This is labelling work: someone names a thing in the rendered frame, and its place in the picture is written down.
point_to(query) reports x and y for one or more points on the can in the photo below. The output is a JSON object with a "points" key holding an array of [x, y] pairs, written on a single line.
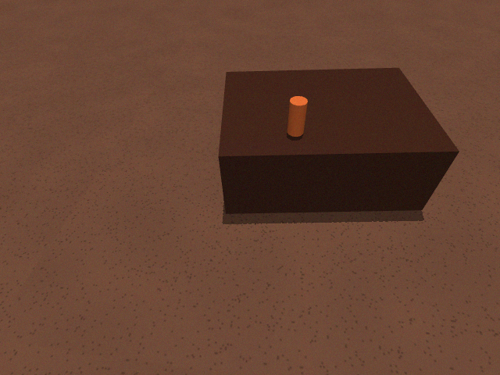
{"points": [[296, 116]]}

